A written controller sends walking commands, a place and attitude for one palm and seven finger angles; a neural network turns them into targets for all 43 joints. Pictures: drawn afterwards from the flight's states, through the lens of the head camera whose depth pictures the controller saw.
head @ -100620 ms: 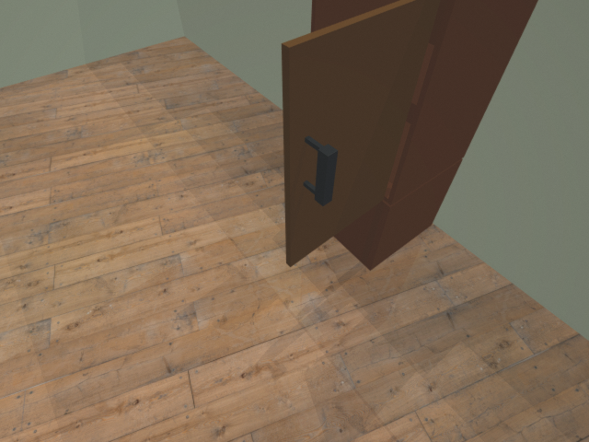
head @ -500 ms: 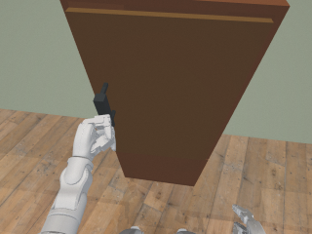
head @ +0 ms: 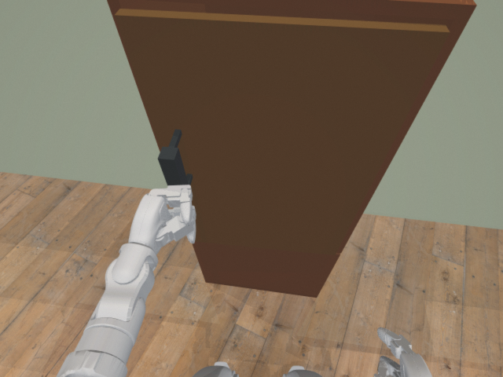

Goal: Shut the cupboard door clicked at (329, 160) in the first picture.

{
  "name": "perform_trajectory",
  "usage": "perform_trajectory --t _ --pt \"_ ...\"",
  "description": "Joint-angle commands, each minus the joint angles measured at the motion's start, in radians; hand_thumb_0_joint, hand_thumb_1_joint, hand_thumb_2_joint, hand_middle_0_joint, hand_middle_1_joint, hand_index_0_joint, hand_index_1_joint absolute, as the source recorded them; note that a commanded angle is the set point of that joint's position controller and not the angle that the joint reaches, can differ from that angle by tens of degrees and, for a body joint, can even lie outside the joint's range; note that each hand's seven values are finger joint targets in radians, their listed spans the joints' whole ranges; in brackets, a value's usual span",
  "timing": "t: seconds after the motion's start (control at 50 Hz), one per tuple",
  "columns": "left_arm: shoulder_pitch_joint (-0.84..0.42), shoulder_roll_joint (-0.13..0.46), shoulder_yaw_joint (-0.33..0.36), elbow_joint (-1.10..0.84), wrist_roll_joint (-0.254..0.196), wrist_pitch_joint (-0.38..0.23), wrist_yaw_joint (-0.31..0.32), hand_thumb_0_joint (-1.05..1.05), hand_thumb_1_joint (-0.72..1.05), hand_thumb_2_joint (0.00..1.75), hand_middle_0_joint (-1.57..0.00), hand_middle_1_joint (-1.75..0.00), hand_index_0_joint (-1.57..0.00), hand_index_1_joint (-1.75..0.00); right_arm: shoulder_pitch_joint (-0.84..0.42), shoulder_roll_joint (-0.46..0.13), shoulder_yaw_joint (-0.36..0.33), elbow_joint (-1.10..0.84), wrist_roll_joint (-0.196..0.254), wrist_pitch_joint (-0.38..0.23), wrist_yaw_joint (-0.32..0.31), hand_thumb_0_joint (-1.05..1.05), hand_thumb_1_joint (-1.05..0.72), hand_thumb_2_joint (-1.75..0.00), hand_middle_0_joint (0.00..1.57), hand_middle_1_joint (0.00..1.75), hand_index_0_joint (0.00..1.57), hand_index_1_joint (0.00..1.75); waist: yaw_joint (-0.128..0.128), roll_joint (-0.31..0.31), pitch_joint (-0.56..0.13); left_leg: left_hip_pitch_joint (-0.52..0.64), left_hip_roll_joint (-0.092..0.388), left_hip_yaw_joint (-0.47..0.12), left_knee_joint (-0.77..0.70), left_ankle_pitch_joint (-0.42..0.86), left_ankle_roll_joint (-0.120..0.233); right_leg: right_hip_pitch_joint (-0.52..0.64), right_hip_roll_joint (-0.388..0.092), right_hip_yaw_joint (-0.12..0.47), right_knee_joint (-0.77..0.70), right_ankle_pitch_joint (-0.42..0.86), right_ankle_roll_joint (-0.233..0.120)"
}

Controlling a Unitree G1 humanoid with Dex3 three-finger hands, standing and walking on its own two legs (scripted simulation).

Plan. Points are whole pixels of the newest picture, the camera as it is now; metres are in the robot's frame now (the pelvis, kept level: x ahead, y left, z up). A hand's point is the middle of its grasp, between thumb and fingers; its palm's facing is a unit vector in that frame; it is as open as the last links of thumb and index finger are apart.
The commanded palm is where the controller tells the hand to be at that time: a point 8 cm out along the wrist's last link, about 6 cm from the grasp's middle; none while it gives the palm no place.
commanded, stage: push the door shut along its arc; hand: left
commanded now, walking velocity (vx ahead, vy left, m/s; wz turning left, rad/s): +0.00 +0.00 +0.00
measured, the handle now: (180, 169) +0.45 +0.14 +0.06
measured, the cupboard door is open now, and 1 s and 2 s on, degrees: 2 0 0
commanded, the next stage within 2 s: pull the fist back off the door in 0.50 s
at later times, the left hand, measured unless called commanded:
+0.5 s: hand (191, 202) +0.38 +0.12 +0.06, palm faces -0.25 -0.97 -0.04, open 3.2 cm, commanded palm +0.41 +0.15 +0.06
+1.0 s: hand (202, 202) +0.38 +0.10 +0.06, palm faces -0.09 -0.99 -0.04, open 3.2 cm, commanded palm +0.36 +0.14 +0.06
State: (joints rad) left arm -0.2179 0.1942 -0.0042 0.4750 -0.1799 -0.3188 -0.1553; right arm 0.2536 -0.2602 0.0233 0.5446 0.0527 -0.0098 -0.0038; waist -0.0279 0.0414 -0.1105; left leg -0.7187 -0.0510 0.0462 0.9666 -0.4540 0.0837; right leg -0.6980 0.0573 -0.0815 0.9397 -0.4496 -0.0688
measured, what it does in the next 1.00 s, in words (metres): shifts its weight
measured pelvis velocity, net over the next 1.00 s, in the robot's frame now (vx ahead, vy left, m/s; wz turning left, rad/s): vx -0.08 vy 0.02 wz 0.01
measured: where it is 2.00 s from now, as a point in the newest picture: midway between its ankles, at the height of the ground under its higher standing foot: outside the picture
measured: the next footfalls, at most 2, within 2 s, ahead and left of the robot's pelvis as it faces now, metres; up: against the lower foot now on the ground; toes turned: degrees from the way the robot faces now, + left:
none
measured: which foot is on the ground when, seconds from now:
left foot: down 0.00-1.00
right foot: down 0.00-1.00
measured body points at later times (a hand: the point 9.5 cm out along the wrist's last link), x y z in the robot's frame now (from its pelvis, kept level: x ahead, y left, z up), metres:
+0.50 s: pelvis -0.03 +0.01 -0.01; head +0.04 +0.03 +0.43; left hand +0.39 +0.17 +0.06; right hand +0.07 -0.24 -0.12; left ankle +0.01 +0.07 -0.68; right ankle +0.01 -0.08 -0.68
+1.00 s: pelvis -0.08 +0.02 -0.03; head -0.01 +0.04 +0.42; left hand +0.38 +0.15 +0.06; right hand -0.02 -0.24 -0.14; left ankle +0.01 +0.07 -0.68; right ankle +0.01 -0.08 -0.68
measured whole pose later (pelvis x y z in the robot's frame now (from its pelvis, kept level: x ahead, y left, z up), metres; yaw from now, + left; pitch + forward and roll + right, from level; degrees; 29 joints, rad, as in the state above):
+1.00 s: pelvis -0.08 +0.02 -0.03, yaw +0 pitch +13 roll -2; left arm -0.78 0.19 0.04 1.08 -0.12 -0.43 0.02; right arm 0.34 -0.28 0.03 0.66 0.02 -0.05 0.03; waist -0.12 0.03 -0.11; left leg -0.95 -0.07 0.06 1.09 -0.41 0.09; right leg -0.92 0.03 -0.08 1.06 -0.37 -0.04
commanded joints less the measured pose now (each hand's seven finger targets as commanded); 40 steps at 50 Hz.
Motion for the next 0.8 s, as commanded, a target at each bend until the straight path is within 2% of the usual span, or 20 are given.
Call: perform_trajectory --t 0.0,0.06,0.14,0.18,0.2,0.24,0.26,0.34,0.4,0.44,0.48,0.54,0.58,0.6,0.62,0.64,0.66,0.74,0.76,0.78 --pt "-0.494 0.121 0.081 -0.224 -0.026 -0.097 0.017 0.0 0.9 0.9 -1.3 -1.5 -1.3 -1.5 -0.002 -0.129 -0.048 -0.11 -0.006 -0.051 -0.016 0.0 -0.9 -0.9 0.2 0.3 0.2 0.3 -0.046 -0.046 -0.291 0.17 0.048 -0.112 -0.122 0.203 -0.044 0.112 -0.044 0.109 -0.131 0.241 0.039" --pt "-0.527 0.155 0.114 -0.174 -0.021 -0.131 0.02 0.0 0.9 0.9 -1.3 -1.5 -1.3 -1.5 0.02 -0.135 -0.048 -0.087 -0.011 -0.059 -0.014 0.0 -0.9 -0.9 0.2 0.3 0.2 0.3 -0.038 -0.019 -0.356 0.189 0.048 -0.121 -0.11 0.241 -0.051 0.112 -0.038 0.102 -0.101 0.266 0.034" --pt "-0.534 0.094 0.061 -0.003 0.002 -0.108 -0.01 0.0 0.9 0.9 -1.3 -1.5 -1.3 -1.5 0.049 -0.14 -0.053 -0.066 -0.01 -0.049 0.001 0.0 -0.9 -0.9 0.2 0.3 0.2 0.3 -0.056 -0.01 -0.327 0.193 0.053 -0.129 -0.11 0.254 -0.059 0.043 -0.034 0.089 -0.094 0.265 0.037" --pt "-0.591 0.113 0.067 -0.011 0.003 -0.107 -0.026 0.0 0.9 0.9 -1.3 -1.5 -1.3 -1.5 0.063 -0.149 -0.059 -0.069 -0.008 -0.045 0.003 0.0 -0.9 -0.9 0.2 0.3 0.2 0.3 -0.058 0.003 -0.356 0.223 0.057 -0.138 -0.112 0.293 -0.063 0.04 -0.032 0.083 -0.088 0.287 0.032" --pt "-0.62 0.083 0.042 0.004 -0.001 -0.104 -0.034 0.0 0.9 0.9 -1.3 -1.5 -1.3 -1.5 0.069 -0.148 -0.061 -0.065 -0.006 -0.043 0.004 0.0 -0.9 -0.9 0.2 0.3 0.2 0.3 -0.074 -0.018 -0.346 0.237 0.061 -0.147 -0.114 0.291 -0.064 0.018 -0.03 0.075 -0.091 0.278 0.034" --pt "-0.73 0.063 0.016 0.035 -0.003 -0.103 -0.04 0.0 0.9 0.9 -1.3 -1.5 -1.3 -1.5 0.079 -0.152 -0.063 -0.049 -0.005 -0.04 0.002 0.0 -0.9 -0.9 0.2 0.3 0.2 0.3 -0.105 -0.039 -0.302 0.227 0.064 -0.157 -0.118 0.226 -0.058 -0.031 -0.028 0.073 -0.105 0.221 0.037" --pt "-0.756 0.085 0.038 0.054 -0.004 -0.105 -0.038 0.0 0.9 0.9 -1.3 -1.5 -1.3 -1.5 0.089 -0.158 -0.064 -0.043 -0.005 -0.039 -0.002 0.0 -0.9 -0.9 0.2 0.3 0.2 0.3 -0.104 -0.058 -0.289 0.215 0.063 -0.166 -0.12 0.223 -0.057 -0.033 -0.027 0.07 -0.102 0.214 0.033" --pt "-0.903 0.062 0.003 0.174 0.007 -0.117 -0.045 0.0 0.9 0.9 -1.3 -1.5 -1.3 -1.5 0.097 -0.162 -0.06 -0.016 -0.004 -0.038 -0.006 0.0 -0.9 -0.9 0.2 0.3 0.2 0.3 -0.14 -0.069 -0.241 0.175 0.061 -0.183 -0.134 0.072 -0.049 -0.101 -0.027 0.072 -0.114 0.101 0.036" --pt "-1.013 0.089 0.015 0.234 0.013 -0.133 -0.047 0.0 0.9 0.9 -1.3 -1.5 -1.3 -1.5 0.109 -0.17 -0.061 0.009 -0.004 -0.042 -0.011 0.0 -0.9 -0.9 0.2 0.3 0.2 0.3 -0.151 -0.026 -0.273 0.201 0.063 -0.214 -0.143 -0.004 -0.053 -0.152 -0.029 0.068 -0.095 0.064 0.032" --pt "-1.073 0.051 -0.03 0.251 0.018 -0.141 -0.053 0.0 0.9 0.9 -1.3 -1.5 -1.3 -1.5 0.112 -0.173 -0.058 0.014 -0.005 -0.046 -0.011 0.0 -0.9 -0.9 0.2 0.3 0.2 0.3 -0.165 0.015 -0.283 0.222 0.065 -0.244 -0.157 -0.062 -0.057 -0.201 -0.032 0.064 -0.078 0.041 0.029" --pt "-1.126 0.049 -0.039 0.275 0.019 -0.145 -0.055 0.0 0.9 0.9 -1.3 -1.5 -1.3 -1.5 0.117 -0.179 -0.058 0.028 -0.006 -0.05 -0.015 0.0 -0.9 -0.9 0.2 0.3 0.2 0.3 -0.175 0.02 -0.297 0.235 0.069 -0.266 -0.164 -0.099 -0.059 -0.229 -0.033 0.061 -0.069 0.031 0.029" --pt "-1.166 0.047 -0.05 0.322 0.007 -0.137 -0.06 0.0 0.9 0.9 -1.3 -1.5 -1.3 -1.5 0.116 -0.187 -0.046 0.034 -0.001 -0.056 -0.023 0.0 -0.9 -0.9 0.2 0.3 0.2 0.3 -0.192 -0.016 -0.255 0.173 0.067 -0.275 -0.181 -0.223 -0.051 -0.241 -0.032 0.069 -0.077 -0.019 0.032" --pt "-1.2 0.02 -0.075 0.334 -0.001 -0.135 -0.065 0.0 0.9 0.9 -1.3 -1.5 -1.3 -1.5 0.114 -0.192 -0.04 0.039 0.002 -0.067 -0.03 0.0 -0.9 -0.9 0.2 0.3 0.2 0.3 -0.206 -0.001 -0.246 0.168 0.073 -0.291 -0.191 -0.273 -0.051 -0.27 -0.034 0.068 -0.071 -0.033 0.034" --pt "-1.221 0.007 0.053 0.34 -0.071 -0.123 0.056 0.0 0.9 0.9 -1.3 -1.5 -1.3 -1.5 0.078 -0.177 -0.043 0.034 -0.008 -0.075 -0.032 0.0 -0.9 -0.9 0.2 0.3 0.2 0.3 -0.16 0.002 -0.234 0.11 0.06 -0.289 -0.2 -0.315 -0.067 -0.264 -0.034 0.062 -0.063 -0.05 0.029" --pt "-1.177 0.015 0.059 0.358 -0.054 -0.12 0.125 0.0 0.9 0.9 -1.3 -1.5 -1.3 -1.5 0.08 -0.184 -0.041 0.03 -0.016 -0.08 -0.025 0.0 -0.9 -0.9 0.2 0.3 0.2 0.3 -0.162 -0.016 -0.264 0.108 0.063 -0.296 -0.196 -0.326 -0.069 -0.25 -0.034 0.059 -0.055 -0.055 0.036" --pt "-1.153 -0.023 0.04 0.37 -0.044 -0.117 0.162 0.0 0.9 0.9 -1.3 -1.5 -1.3 -1.5 0.084 -0.18 -0.04 0.025 -0.02 -0.083 -0.016 0.0 -0.9 -0.9 0.2 0.3 0.2 0.3 -0.167 -0.008 -0.256 0.107 0.063 -0.295 -0.196 -0.33 -0.07 -0.257 -0.035 0.053 -0.052 -0.053 0.038" --pt "-1.158 -0.003 0.057 0.367 -0.03 -0.127 0.19 0.0 0.9 0.9 -1.3 -1.5 -1.3 -1.5 0.094 -0.185 -0.043 0.028 -0.029 -0.086 -0.011 0.0 -0.9 -0.9 0.2 0.3 0.2 0.3 -0.166 -0.037 -0.276 0.094 0.058 -0.296 -0.191 -0.316 -0.068 -0.239 -0.036 0.052 -0.048 -0.04 0.039" --pt "-1.177 0.013 0.018 0.362 0.055 -0.167 0.222 0.0 0.9 0.9 -1.3 -1.5 -1.3 -1.5 0.116 -0.185 -0.053 0.033 -0.042 -0.084 0.012 0.0 -0.9 -0.9 0.2 0.3 0.2 0.3 -0.184 -0.031 -0.338 0.092 0.056 -0.262 -0.149 -0.233 -0.06 -0.215 -0.042 0.067 -0.049 -0.015 0.043" --pt "-1.18 0.046 0.032 0.369 0.076 -0.182 0.219 0.0 0.9 0.9 -1.3 -1.5 -1.3 -1.5 0.127 -0.19 -0.056 0.035 -0.046 -0.084 0.014 0.0 -0.9 -0.9 0.2 0.3 0.2 0.3 -0.179 -0.03 -0.354 0.101 0.06 -0.275 -0.148 -0.234 -0.061 -0.222 -0.042 0.065 -0.04 -0.017 0.041" --pt "-1.176 0.026 0.003 0.379 0.091 -0.189 0.211 0.0 0.9 0.9 -1.3 -1.5 -1.3 -1.5 0.124 -0.191 -0.056 0.031 -0.045 -0.081 0.018 0.0 -0.9 -0.9 0.2 0.3 0.2 0.3 -0.184 -0.026 -0.334 0.114 0.069 -0.292 -0.151 -0.266 -0.064 -0.257 -0.043 0.065 -0.036 -0.035 0.044"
